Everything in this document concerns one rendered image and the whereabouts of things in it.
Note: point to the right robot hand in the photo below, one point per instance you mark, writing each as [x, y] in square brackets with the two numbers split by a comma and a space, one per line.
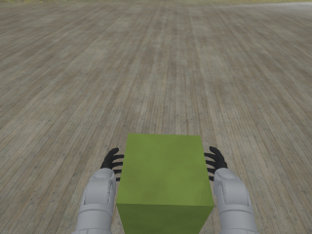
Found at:
[218, 164]

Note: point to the robot left forearm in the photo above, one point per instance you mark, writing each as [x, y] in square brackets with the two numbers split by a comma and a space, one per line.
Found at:
[97, 204]

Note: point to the left robot hand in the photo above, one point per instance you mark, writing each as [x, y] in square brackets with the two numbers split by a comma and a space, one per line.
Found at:
[110, 157]

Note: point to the carton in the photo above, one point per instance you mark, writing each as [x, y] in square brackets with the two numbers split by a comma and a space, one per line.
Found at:
[164, 185]

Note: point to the robot right forearm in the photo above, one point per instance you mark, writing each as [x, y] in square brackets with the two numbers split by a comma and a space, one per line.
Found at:
[234, 203]

